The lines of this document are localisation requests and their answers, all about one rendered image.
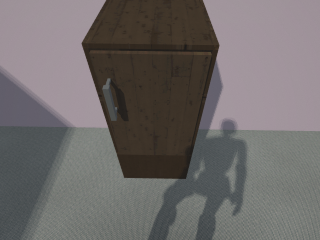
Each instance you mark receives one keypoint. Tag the cupboard door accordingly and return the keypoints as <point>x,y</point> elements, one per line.
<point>158,96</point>

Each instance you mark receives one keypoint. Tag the handle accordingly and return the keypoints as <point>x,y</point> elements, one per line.
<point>109,100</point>

